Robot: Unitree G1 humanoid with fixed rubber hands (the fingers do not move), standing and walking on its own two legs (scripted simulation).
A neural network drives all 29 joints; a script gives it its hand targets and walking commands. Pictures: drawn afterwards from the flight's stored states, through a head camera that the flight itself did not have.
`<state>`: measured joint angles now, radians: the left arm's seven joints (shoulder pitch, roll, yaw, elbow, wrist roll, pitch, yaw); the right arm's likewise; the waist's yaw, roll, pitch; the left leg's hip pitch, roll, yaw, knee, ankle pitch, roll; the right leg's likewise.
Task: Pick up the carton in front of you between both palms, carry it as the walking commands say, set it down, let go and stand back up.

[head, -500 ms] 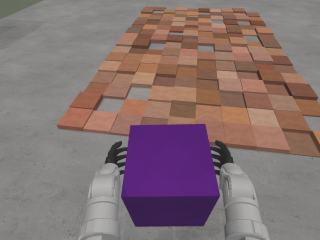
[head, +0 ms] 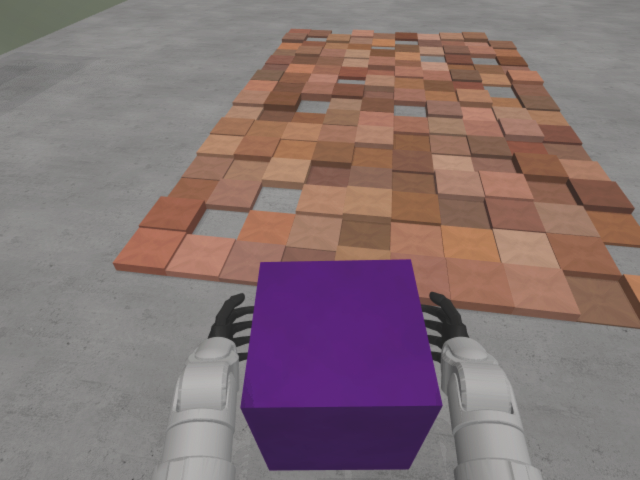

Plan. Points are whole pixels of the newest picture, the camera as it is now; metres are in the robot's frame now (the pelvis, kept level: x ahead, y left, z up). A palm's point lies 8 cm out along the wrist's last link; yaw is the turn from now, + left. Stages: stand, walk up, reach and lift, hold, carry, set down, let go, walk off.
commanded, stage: reach and lift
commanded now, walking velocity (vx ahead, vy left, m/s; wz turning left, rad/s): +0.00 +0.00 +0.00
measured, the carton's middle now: (337, 369) +0.30 +0.00 -0.04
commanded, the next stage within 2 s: hold in 0.10 s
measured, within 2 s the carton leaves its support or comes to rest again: neither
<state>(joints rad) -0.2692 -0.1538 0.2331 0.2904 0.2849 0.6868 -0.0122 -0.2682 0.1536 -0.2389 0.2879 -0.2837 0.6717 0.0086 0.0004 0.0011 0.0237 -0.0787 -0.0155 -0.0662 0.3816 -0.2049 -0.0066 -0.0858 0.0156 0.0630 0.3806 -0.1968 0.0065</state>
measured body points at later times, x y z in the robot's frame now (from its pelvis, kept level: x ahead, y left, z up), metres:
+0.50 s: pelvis -0.02 +0.00 +0.00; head -0.06 +0.00 +0.45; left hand +0.28 +0.15 +0.04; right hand +0.29 -0.15 +0.04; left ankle +0.01 +0.13 -0.74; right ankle +0.01 -0.12 -0.74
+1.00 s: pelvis +0.02 +0.01 -0.01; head -0.03 +0.02 +0.44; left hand +0.32 +0.16 +0.05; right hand +0.32 -0.14 +0.06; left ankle +0.01 +0.13 -0.74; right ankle +0.01 -0.12 -0.74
